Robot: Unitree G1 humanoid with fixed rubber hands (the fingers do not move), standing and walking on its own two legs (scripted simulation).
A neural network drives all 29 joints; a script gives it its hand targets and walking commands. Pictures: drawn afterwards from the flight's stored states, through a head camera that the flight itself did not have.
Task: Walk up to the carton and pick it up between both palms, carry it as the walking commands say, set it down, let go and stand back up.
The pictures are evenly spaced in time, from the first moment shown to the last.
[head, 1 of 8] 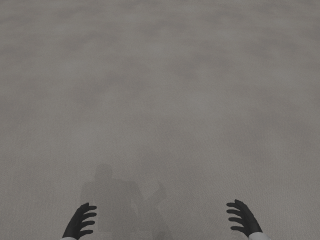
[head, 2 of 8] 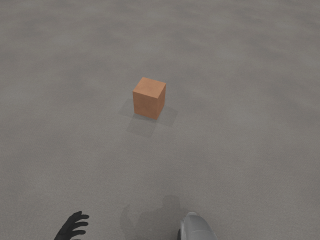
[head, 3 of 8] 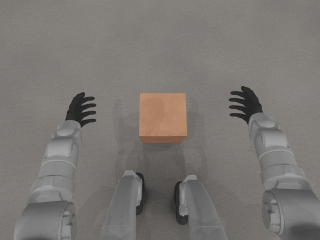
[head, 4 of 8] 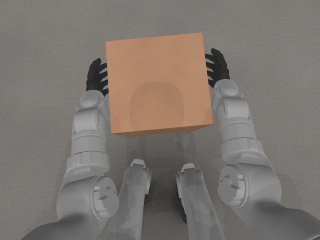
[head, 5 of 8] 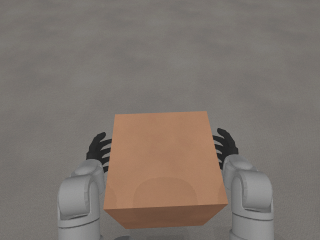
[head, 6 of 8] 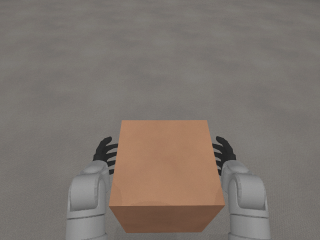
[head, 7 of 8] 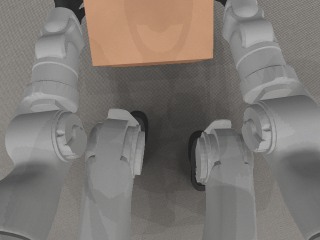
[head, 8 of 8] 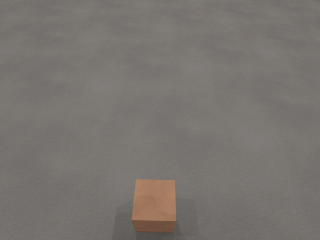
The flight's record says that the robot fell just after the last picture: no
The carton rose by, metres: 0.68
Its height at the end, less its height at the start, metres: +0.00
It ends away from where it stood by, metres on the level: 3.06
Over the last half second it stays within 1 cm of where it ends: yes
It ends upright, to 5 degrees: yes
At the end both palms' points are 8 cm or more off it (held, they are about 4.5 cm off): yes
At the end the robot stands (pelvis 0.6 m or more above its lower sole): yes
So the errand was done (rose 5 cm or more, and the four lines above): yes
